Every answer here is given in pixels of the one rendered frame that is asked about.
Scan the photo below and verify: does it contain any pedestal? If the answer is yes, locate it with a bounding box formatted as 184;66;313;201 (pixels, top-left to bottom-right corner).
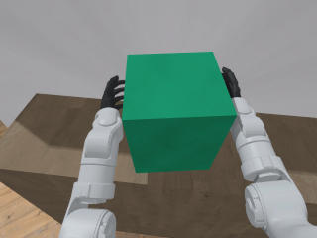
0;93;317;238

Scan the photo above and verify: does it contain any carton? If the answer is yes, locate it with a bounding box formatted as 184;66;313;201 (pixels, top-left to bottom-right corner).
122;52;238;173

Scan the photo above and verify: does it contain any robot right forearm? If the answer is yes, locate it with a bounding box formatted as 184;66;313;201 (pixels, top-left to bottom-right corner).
230;97;308;220

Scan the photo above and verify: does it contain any robot left forearm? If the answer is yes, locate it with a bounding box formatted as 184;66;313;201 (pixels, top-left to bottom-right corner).
58;107;124;238

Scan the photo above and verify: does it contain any right robot upper arm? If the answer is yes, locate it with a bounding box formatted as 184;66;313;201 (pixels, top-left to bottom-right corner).
245;180;317;238

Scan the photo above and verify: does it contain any robot right hand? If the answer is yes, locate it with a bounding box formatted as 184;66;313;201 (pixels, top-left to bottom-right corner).
221;67;241;98

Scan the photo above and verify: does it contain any robot left hand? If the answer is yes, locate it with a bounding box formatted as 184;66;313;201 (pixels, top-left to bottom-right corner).
100;75;126;110

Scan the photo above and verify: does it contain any left robot upper arm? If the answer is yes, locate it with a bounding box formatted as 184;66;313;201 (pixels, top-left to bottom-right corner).
59;207;116;238

